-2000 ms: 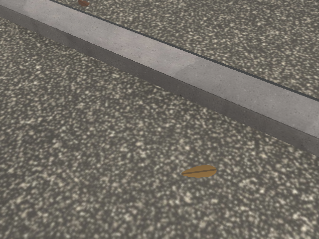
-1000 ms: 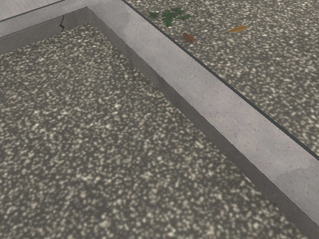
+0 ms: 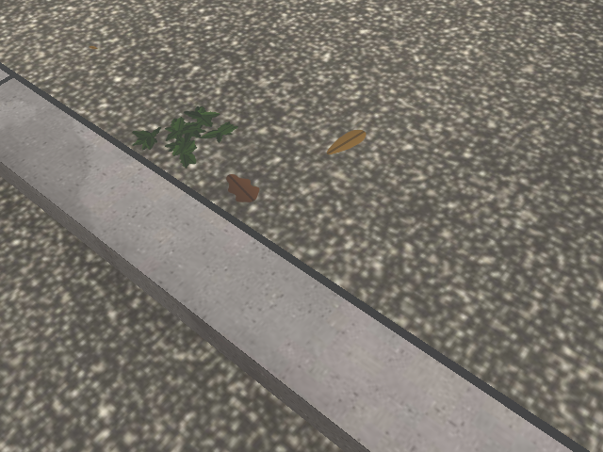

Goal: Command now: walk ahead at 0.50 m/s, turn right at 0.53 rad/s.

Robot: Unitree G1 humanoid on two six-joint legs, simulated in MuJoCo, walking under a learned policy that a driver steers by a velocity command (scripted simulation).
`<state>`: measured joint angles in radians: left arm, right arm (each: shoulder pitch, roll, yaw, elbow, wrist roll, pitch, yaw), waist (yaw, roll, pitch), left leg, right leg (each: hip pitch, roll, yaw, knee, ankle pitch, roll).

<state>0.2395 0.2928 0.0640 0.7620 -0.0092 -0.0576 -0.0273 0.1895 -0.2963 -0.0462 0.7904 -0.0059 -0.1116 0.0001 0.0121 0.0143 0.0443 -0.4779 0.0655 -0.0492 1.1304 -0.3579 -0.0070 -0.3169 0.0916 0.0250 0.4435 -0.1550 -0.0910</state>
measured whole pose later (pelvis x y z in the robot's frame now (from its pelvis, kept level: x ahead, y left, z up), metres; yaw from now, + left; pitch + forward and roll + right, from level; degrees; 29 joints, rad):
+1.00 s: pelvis +0.53 -0.05 +0.08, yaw -7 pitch +2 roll +0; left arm 0.27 0.22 0.02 0.79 0.02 -0.07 -0.03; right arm 0.26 -0.25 -0.03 0.86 0.02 -0.05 0.02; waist 0.01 0.03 -0.06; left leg -0.57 -0.01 -0.08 1.51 -0.25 0.11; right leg -0.50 0.00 -0.13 0.82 -0.35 -0.08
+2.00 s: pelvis +1.14 -0.07 +0.10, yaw +14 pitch +3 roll +0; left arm 0.08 0.25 0.05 0.71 0.00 -0.13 -0.03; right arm 0.38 -0.28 -0.07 0.76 0.02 -0.04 -0.01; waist -0.04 0.02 0.00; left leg -0.25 -0.08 -0.15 1.01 -0.50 0.03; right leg -0.48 0.03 -0.01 0.57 -0.15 -0.03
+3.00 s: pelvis +1.65 +0.06 +0.10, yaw +14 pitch +3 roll +1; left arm 0.03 0.26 0.04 0.74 0.00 -0.09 -0.04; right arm 0.40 -0.29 -0.07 0.87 0.01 -0.04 -0.01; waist -0.06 0.00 0.02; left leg -0.06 0.01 0.00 0.63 -0.49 0.01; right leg -0.50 -0.01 -0.03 0.56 -0.10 -0.06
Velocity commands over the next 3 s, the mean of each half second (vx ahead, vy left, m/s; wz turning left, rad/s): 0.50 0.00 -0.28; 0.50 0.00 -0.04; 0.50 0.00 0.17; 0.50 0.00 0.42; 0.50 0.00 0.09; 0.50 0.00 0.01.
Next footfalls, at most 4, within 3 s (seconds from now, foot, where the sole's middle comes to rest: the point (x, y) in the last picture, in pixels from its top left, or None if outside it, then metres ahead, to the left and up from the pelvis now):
0.30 left None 0.35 0.14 -0.78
0.84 right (395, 358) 0.61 -0.14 -0.66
1.46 left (311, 225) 0.97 0.03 -0.66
1.92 right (372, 137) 1.29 -0.14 -0.66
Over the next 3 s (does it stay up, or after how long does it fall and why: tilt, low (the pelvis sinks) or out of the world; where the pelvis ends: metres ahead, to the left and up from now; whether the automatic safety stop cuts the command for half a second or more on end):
stays up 1.65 0.06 0.10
